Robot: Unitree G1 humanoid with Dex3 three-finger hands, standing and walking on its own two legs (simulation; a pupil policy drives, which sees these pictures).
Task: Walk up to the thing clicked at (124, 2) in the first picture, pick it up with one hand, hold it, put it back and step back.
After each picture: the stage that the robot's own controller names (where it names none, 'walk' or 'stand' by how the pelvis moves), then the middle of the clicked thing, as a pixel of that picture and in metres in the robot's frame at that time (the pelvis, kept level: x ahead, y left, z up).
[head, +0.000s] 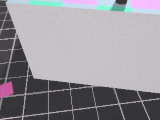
stand; out of the picture +0.95 -0.21 +0.14
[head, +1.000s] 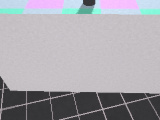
walk; out of the picture +0.86 +0.02 +0.17
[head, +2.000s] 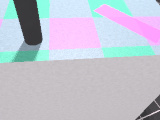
walk; (27, 11) +0.52 +0.23 +0.17
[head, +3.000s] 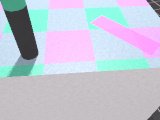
stand; (22, 28) +0.49 +0.24 +0.14
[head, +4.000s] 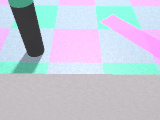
stand; (28, 25) +0.50 +0.21 +0.14
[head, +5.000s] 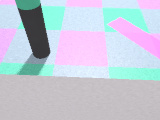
stand; (35, 27) +0.49 +0.20 +0.14
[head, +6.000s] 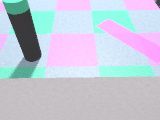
stand; (25, 31) +0.49 +0.23 +0.14
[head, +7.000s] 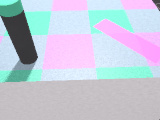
stand; (20, 33) +0.47 +0.24 +0.14
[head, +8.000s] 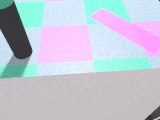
rise first; (12, 27) +0.47 +0.25 +0.14
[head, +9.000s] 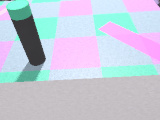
rise first; (29, 36) +0.48 +0.25 +0.14
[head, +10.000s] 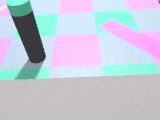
go down; (29, 33) +0.48 +0.25 +0.15
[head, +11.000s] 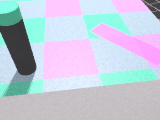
go down; (18, 43) +0.43 +0.22 +0.15
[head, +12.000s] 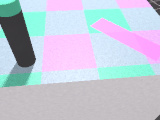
close in; (17, 35) +0.46 +0.23 +0.15
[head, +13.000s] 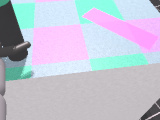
close; (7, 27) +0.46 +0.24 +0.17
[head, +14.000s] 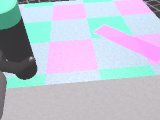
lift; (15, 45) +0.33 +0.19 +0.24
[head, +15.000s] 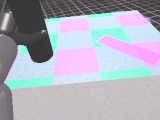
lift; (29, 19) +0.33 +0.15 +0.34
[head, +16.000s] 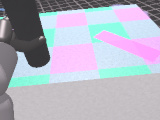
hold; (27, 25) +0.34 +0.16 +0.31
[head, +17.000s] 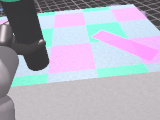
crouch; (27, 29) +0.34 +0.16 +0.30
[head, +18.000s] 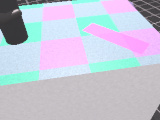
crouch; (2, 0) +0.43 +0.21 +0.32
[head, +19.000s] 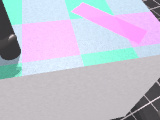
lower; out of the picture +0.47 +0.23 +0.17
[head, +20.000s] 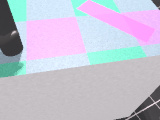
lower; out of the picture +0.47 +0.23 +0.18
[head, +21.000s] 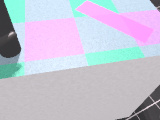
lower; out of the picture +0.47 +0.24 +0.18
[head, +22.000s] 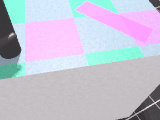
lower; out of the picture +0.47 +0.24 +0.18
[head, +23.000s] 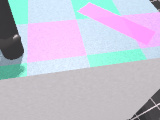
loosen; (1, 23) +0.46 +0.23 +0.18
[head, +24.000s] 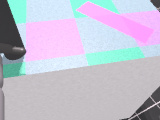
withdraw; (2, 23) +0.46 +0.23 +0.18
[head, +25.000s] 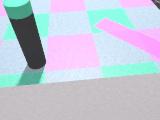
sink last; (28, 37) +0.44 +0.21 +0.16
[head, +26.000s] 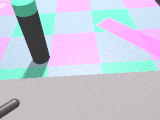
stand; (33, 33) +0.47 +0.23 +0.15
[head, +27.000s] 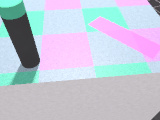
stand; (22, 36) +0.45 +0.22 +0.14
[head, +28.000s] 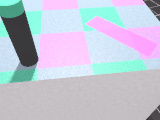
stand; (20, 35) +0.46 +0.23 +0.14
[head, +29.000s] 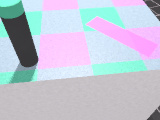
stand; (20, 35) +0.46 +0.23 +0.14
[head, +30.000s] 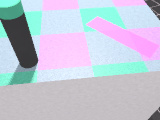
stand; (20, 36) +0.45 +0.23 +0.14
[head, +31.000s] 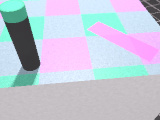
walk; (23, 40) +0.45 +0.22 +0.14
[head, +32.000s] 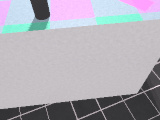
walk; out of the picture +0.68 +0.23 +0.16
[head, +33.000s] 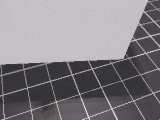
walk; out of the picture +1.09 +0.21 +0.16
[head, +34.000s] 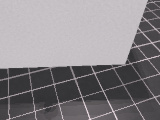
stand; out of the picture +1.14 +0.22 +0.15
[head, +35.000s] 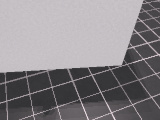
stand; out of the picture +1.13 +0.23 +0.13
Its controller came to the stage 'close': yes
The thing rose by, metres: 0.21
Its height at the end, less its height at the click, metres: +0.00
